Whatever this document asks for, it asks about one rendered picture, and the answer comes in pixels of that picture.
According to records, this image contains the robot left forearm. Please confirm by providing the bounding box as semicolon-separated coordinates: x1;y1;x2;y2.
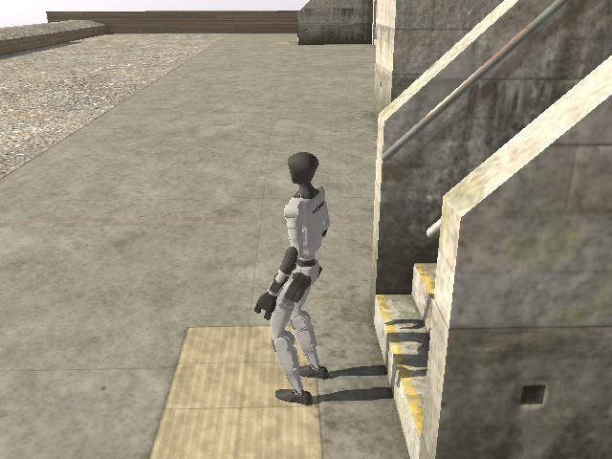
268;247;298;296

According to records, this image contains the right robot upper arm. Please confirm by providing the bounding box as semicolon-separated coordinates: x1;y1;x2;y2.
314;186;330;231

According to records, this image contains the robot left hand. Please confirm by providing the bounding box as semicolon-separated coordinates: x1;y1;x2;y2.
254;292;277;320

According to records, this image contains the left robot upper arm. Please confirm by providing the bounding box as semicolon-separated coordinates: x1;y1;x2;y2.
284;200;304;259

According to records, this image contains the left robot shin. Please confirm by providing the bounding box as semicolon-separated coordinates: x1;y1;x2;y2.
272;337;304;396

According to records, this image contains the left robot foot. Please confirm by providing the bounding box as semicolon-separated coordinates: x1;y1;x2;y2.
275;389;313;405

